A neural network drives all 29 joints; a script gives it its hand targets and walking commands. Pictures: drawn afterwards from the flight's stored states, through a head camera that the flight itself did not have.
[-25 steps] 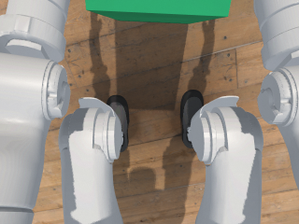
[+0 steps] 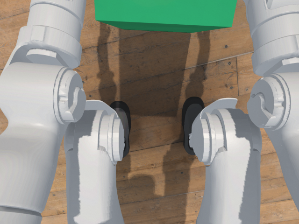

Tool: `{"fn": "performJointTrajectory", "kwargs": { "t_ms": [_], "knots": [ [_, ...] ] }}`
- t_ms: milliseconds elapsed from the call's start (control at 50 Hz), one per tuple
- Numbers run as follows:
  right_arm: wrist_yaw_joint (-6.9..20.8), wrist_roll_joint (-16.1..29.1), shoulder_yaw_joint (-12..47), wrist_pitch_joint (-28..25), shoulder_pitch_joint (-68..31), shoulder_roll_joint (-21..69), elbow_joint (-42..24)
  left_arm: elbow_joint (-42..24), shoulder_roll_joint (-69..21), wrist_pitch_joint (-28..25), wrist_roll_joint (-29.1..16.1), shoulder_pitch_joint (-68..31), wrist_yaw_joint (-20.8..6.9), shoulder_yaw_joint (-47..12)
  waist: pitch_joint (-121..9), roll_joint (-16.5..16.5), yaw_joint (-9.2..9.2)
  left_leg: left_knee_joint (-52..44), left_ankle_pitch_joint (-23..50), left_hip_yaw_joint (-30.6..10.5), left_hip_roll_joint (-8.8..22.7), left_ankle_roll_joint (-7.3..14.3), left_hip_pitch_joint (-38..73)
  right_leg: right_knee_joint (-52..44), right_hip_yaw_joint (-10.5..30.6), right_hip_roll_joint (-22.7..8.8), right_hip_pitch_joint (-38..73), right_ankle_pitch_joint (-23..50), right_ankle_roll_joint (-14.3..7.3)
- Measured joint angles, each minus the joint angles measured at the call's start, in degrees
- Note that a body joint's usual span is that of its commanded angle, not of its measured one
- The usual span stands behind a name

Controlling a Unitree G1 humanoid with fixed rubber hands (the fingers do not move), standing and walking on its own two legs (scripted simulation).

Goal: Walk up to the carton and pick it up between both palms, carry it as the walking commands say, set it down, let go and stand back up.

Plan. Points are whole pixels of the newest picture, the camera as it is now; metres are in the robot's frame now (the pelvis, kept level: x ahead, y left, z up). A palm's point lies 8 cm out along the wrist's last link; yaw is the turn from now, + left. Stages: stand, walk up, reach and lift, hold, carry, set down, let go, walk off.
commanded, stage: reach and lift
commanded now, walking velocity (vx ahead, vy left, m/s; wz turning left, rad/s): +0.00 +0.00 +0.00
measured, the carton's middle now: out of the picture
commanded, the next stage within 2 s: none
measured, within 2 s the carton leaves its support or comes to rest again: leaves its support in 0.56 s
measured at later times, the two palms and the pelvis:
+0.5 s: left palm out of the picture +0.58 +0.12 -0.17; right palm out of the picture +0.56 -0.16 -0.18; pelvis +0.00 +0.00 +0.00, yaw +0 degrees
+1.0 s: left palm out of the picture +0.58 +0.11 -0.11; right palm out of the picture +0.56 -0.17 -0.12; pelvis -0.01 +0.00 +0.05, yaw +0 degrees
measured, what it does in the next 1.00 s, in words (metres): stands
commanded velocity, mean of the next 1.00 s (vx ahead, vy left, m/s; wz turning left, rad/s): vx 0.00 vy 0.00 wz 0.00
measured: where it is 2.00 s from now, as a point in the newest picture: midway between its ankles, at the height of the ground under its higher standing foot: (156, 136)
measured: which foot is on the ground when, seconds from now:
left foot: down 0.00-1.00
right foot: down 0.00-1.00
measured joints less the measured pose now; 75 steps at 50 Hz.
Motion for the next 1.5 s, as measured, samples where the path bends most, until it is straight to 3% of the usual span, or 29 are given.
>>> {"fn": "performJointTrajectory", "kwargs": {
  "t_ms": [140,300,460,520,540,680,940,1180,1500],
  "knots": [
    [2.51,-1.50,-3.69,2.40,3.85,0.84,-4.98,-5.32,-1.62,2.51,1.22,3.51,-1.55,2.72,-2.18,-0.15,-0.02,1.38,-0.72,-0.04,-0.44,0.16,-1.65,1.32,0.04,-0.25,-1.28,-1.02,0.18],
    [2.83,-1.99,-3.82,3.71,5.44,1.02,-7.24,-8.17,-2.60,3.33,1.10,5.48,-0.75,2.89,-3.61,-0.14,0.02,1.23,-1.08,0.03,-0.53,0.31,-2.27,1.14,0.22,-0.14,-1.81,-1.43,0.38],
    [0.79,-1.06,-2.38,5.87,2.75,0.21,-9.27,-10.01,-2.57,4.71,0.12,2.92,3.26,1.66,2.88,0.16,0.11,0.29,-0.96,-0.38,-0.86,-0.02,2.15,0.24,0.87,1.31,2.75,-1.64,1.28],
    [-3.76,-0.85,-1.44,7.17,2.89,0.94,-10.42,-10.79,-2.97,5.80,-0.12,2.93,4.21,1.05,2.55,0.11,0.19,-0.13,-0.62,-0.31,-0.79,-0.16,2.21,-0.02,1.00,1.49,2.56,-1.08,1.15],
    [-4.15,-1.00,-1.62,7.64,2.82,1.13,-10.52,-10.87,-3.17,6.27,0.09,2.81,4.84,1.11,2.53,0.04,0.25,-0.29,-0.60,-0.28,-0.69,-0.21,2.43,-0.16,1.04,1.61,2.67,-0.96,1.14],
    [-3.60,-1.81,-1.76,10.20,4.01,1.32,-12.93,-12.55,-3.47,9.36,1.69,2.52,3.86,2.54,2.59,0.19,0.80,-2.34,-0.44,-0.26,-0.27,-0.33,5.22,-2.14,1.18,2.11,5.03,-0.40,0.99],
    [-2.22,-7.23,-7.12,12.17,2.04,3.19,-14.41,-14.24,-5.39,10.23,8.16,1.62,2.01,8.71,2.40,0.28,0.55,-7.66,1.03,-0.19,-0.24,-0.21,9.09,-7.35,1.41,2.07,8.91,0.96,0.87],
    [-2.32,-5.98,-6.03,14.26,4.37,3.34,-18.96,-19.87,-6.54,12.66,7.43,4.30,2.42,8.66,2.59,0.30,1.00,-10.35,1.42,-0.08,-0.16,0.04,11.39,-10.21,1.77,2.30,11.28,1.43,1.22],
    [-0.95,-9.56,-9.77,15.86,6.51,5.85,-22.55,-23.68,-9.15,13.67,10.33,7.16,1.58,11.69,2.44,0.54,0.67,-16.52,3.31,-0.44,-0.63,0.20,17.86,-16.49,1.97,2.13,18.12,3.04,1.37]
  ]
}}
